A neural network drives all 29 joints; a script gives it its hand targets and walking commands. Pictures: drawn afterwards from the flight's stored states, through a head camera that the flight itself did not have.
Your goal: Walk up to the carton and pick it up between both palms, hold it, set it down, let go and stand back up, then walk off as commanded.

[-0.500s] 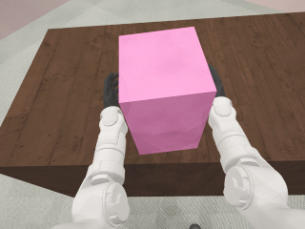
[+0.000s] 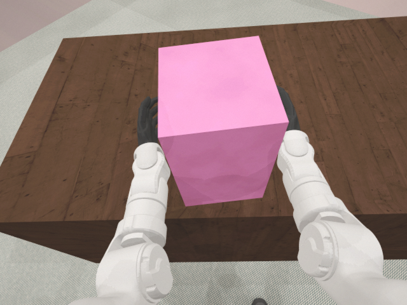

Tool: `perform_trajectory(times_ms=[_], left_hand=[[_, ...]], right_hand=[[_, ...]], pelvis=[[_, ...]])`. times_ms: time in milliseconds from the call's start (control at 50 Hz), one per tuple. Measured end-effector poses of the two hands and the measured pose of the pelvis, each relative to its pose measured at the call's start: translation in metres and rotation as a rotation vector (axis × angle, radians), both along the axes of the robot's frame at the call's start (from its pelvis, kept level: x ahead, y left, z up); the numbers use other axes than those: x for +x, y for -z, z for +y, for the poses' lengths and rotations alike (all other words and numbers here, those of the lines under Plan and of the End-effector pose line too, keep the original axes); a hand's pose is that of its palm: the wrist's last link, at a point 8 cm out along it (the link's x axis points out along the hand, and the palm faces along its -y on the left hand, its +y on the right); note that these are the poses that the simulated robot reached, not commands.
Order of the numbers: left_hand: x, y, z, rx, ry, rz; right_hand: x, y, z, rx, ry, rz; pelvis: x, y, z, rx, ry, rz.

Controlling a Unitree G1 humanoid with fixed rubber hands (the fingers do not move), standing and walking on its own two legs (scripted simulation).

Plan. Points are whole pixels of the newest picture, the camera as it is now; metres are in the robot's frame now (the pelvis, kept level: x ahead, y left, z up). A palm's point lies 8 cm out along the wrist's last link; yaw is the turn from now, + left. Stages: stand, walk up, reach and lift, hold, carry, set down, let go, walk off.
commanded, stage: reach and lift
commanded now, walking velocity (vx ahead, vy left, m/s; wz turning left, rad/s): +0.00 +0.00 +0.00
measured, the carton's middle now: (217, 132) +0.44 +0.05 +0.04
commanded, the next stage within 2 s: none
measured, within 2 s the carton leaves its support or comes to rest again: leaves its support in 0.24 s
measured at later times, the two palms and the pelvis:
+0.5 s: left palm (149, 149) +0.37 +0.17 +0.07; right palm (294, 136) +0.41 -0.09 +0.07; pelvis -0.01 -0.01 +0.00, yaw +0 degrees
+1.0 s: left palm (156, 159) +0.35 +0.16 +0.07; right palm (305, 148) +0.39 -0.11 +0.07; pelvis -0.03 -0.01 +0.00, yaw +0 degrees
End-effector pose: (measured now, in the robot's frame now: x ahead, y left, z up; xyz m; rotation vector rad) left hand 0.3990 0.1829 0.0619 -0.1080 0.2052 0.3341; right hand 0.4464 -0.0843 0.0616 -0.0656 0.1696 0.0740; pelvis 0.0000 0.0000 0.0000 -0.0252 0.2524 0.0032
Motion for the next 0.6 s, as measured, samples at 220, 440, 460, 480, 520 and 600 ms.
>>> perform_trajectory(times_ms=[220, 440, 460, 480, 520, 600], left_hand=[[-0.008, -0.003, -0.002, -0.022, -0.003, -0.054], [-0.023, -0.007, -0.007, -0.021, 0.004, -0.113], [-0.024, -0.007, -0.008, -0.018, 0.005, -0.115], [-0.026, -0.007, -0.008, -0.016, 0.006, -0.117], [-0.029, -0.008, -0.01, -0.014, 0.008, -0.119], [-0.036, -0.008, -0.013, -0.014, 0.011, -0.118]], right_hand=[[-0.009, -0.005, -0.002, -0.02, 0.004, -0.063], [-0.027, -0.011, -0.007, -0.026, 0.012, -0.128], [-0.028, -0.011, -0.008, -0.025, 0.012, -0.131], [-0.03, -0.011, -0.009, -0.024, 0.013, -0.134], [-0.034, -0.011, -0.01, -0.023, 0.014, -0.137], [-0.042, -0.01, -0.014, -0.023, 0.017, -0.137]], pelvis=[[-0.001, 0.0, 0.0, 0.0, 0.0, -0.001], [-0.011, 0.0, -0.004, 0.005, 0.0, -0.015], [-0.012, 0.0, -0.004, 0.006, 0.0, -0.017], [-0.014, 0.0, -0.005, 0.006, 0.0, -0.019], [-0.016, 0.0, -0.006, 0.007, 0.0, -0.022], [-0.022, 0.0, -0.008, 0.01, 0.0, -0.03]])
